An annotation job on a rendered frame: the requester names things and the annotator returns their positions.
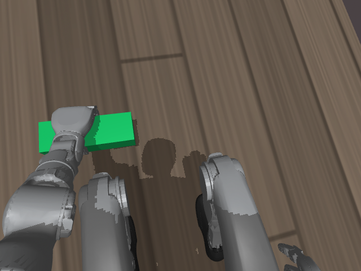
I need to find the left robot arm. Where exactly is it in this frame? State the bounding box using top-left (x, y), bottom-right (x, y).
top-left (0, 131), bottom-right (85, 271)

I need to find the right robot foot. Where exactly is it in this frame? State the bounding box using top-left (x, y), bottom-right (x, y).
top-left (195, 194), bottom-right (224, 261)

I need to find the left robot foot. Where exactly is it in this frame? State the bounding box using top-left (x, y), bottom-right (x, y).
top-left (128, 216), bottom-right (139, 271)

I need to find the carton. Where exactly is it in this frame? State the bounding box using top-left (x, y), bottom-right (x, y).
top-left (38, 112), bottom-right (136, 155)

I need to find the left robot hand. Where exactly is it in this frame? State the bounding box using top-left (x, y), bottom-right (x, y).
top-left (51, 106), bottom-right (99, 155)

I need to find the right robot hand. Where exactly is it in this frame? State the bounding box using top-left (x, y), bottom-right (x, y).
top-left (278, 243), bottom-right (321, 271)

